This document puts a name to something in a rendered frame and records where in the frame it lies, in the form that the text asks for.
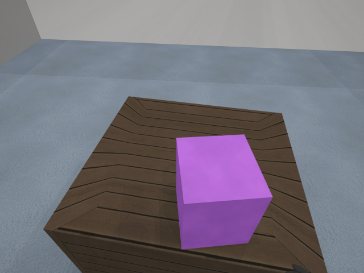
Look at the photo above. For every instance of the carton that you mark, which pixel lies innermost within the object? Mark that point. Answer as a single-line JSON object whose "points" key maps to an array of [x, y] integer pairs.
{"points": [[221, 192]]}

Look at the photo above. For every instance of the pedestal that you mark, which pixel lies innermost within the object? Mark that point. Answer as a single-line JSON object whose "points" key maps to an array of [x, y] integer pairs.
{"points": [[120, 214]]}

